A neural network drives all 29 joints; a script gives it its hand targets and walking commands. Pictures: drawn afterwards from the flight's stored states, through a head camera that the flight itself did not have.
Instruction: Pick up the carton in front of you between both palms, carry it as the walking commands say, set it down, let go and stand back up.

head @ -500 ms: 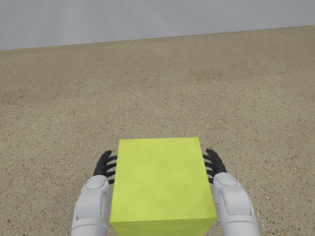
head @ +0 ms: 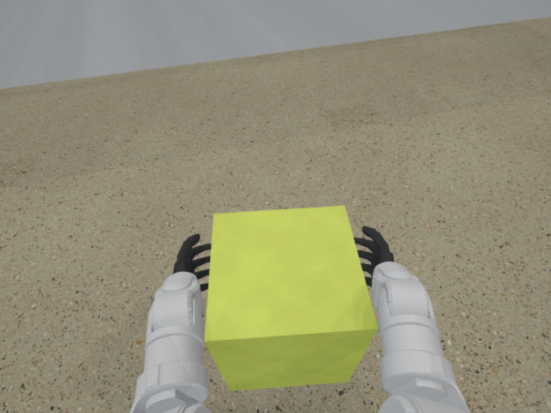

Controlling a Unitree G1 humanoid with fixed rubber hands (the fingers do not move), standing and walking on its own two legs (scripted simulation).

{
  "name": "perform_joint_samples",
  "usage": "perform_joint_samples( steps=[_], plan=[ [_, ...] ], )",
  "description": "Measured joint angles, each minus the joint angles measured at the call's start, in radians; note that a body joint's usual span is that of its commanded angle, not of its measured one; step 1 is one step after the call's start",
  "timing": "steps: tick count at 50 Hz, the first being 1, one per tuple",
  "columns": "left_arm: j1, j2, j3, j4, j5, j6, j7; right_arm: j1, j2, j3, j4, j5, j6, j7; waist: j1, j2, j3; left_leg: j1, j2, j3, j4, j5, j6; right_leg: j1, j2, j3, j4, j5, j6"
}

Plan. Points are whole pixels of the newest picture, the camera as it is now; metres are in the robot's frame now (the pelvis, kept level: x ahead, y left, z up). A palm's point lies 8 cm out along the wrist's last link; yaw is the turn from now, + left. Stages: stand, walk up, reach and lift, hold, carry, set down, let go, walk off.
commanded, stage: set down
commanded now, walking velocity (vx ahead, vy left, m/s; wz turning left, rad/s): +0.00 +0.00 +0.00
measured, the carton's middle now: (284, 302) +0.33 -0.01 -0.03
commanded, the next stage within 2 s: none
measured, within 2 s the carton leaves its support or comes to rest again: neither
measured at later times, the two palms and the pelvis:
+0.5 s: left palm (193, 331) +0.36 +0.18 -0.18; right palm (335, 317) +0.38 -0.12 -0.19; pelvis -0.01 +0.01 -0.09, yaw +1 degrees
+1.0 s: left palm (205, 341) +0.40 +0.18 -0.32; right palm (323, 325) +0.43 -0.11 -0.33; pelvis -0.03 +0.02 -0.23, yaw +3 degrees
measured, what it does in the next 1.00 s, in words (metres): lowers itself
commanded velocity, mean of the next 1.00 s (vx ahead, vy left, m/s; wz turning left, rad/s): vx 0.00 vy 0.00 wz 0.00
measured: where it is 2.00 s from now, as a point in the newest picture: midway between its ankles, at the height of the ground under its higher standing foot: outside the picture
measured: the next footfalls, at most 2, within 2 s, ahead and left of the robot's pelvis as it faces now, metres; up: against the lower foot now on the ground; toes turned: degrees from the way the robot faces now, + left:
none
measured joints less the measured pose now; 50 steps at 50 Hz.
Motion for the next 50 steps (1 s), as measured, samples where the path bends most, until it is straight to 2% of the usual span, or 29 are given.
perform_joint_samples(
  steps=[3, 8, 13, 15, 19, 21, 23, 28, 37, 41, 45, 50],
  plan=[
    [-0.057, -0.018, 0.064, 0.045, 0.032, -0.045, 0.01, -0.075, -0.024, -0.028, 0.061, -0.043, -0.03, 0.023, 0.0, 0.019, 0.02, -0.044, -0.015, -0.006, 0.039, -0.011, 0.001, -0.042, -0.001, 0.016, 0.037, -0.002, 0.009],
    [-0.1, -0.023, 0.131, 0.108, 0.074, -0.136, 0.012, -0.134, -0.038, -0.063, 0.152, -0.092, -0.123, 0.036, 0.02, 0.035, 0.022, -0.174, -0.02, 0.004, 0.088, -0.021, 0.006, -0.173, -0.003, 0.025, 0.084, -0.012, 0.018],
    [-0.11, -0.005, 0.11, 0.106, 0.046, -0.265, 0.017, -0.141, -0.052, -0.024, 0.169, -0.079, -0.274, 0.018, 0.044, 0.023, 0.009, -0.421, -0.024, 0.016, 0.178, -0.032, 0.002, -0.418, -0.002, 0.032, 0.165, -0.013, 0.02],
    [-0.1, 0.01, 0.082, 0.1, 0.017, -0.321, 0.024, -0.131, -0.051, -0.002, 0.164, -0.061, -0.335, -0.002, 0.042, 0.015, -0.006, -0.535, -0.026, 0.017, 0.222, -0.038, 0.001, -0.529, -0.002, 0.031, 0.202, -0.015, 0.021],
    [-0.085, 0.052, 0.021, 0.114, -0.071, -0.428, 0.035, -0.103, -0.067, 0.076, 0.152, 0.031, -0.434, -0.064, 0.048, -0.003, -0.052, -0.769, -0.029, 0.026, 0.335, -0.067, 0.0, -0.763, -0.001, 0.033, 0.307, -0.036, 0.025],
    [-0.065, 0.07, -0.028, 0.101, -0.124, -0.458, 0.052, -0.085, -0.082, 0.122, 0.139, 0.088, -0.464, -0.09, 0.051, -0.006, -0.092, -0.888, -0.032, 0.028, 0.396, -0.085, 0.001, -0.882, -0.001, 0.033, 0.364, -0.05, 0.028],
    [-0.06, 0.084, -0.054, 0.11, -0.156, -0.481, 0.062, -0.078, -0.087, 0.133, 0.145, 0.112, -0.491, -0.1, 0.053, -0.006, -0.142, -1.004, -0.038, 0.029, 0.457, -0.102, 0.003, -0.997, -0.005, 0.031, 0.424, -0.067, 0.031],
    [-0.053, 0.106, -0.121, 0.076, -0.274, -0.492, 0.103, -0.085, -0.118, 0.178, 0.129, 0.182, -0.513, -0.115, 0.041, 0.009, -0.239, -1.229, -0.062, 0.027, 0.621, -0.152, 0.007, -1.218, -0.02, 0.027, 0.587, -0.122, 0.043],
    [-0.196, 0.091, -0.053, 0.13, -0.251, -0.416, 0.127, -0.218, -0.161, 0.116, 0.188, 0.172, -0.434, -0.073, 0.025, 0.003, -0.317, -1.452, -0.074, 0.057, 0.859, -0.241, 0.017, -1.451, -0.022, 0.043, 0.827, -0.203, 0.056],
    [-0.216, 0.09, -0.045, 0.144, -0.224, -0.403, 0.138, -0.252, -0.166, 0.088, 0.227, 0.169, -0.427, -0.059, 0.03, -0.009, -0.347, -1.533, -0.068, 0.072, 0.919, -0.261, 0.019, -1.54, -0.013, 0.053, 0.889, -0.216, 0.056],
    [-0.246, 0.113, -0.048, 0.171, -0.224, -0.412, 0.136, -0.281, -0.17, 0.093, 0.251, 0.18, -0.436, -0.076, 0.045, -0.028, -0.341, -1.608, -0.063, 0.084, 0.972, -0.272, 0.015, -1.624, -0.004, 0.06, 0.945, -0.22, 0.056],
    [-0.307, 0.165, -0.065, 0.18, -0.296, -0.427, 0.135, -0.35, -0.18, 0.126, 0.236, 0.196, -0.432, -0.11, 0.053, -0.031, -0.306, -1.712, -0.068, 0.08, 1.064, -0.283, 0.003, -1.728, -0.007, 0.05, 1.035, -0.226, 0.048]
  ],
)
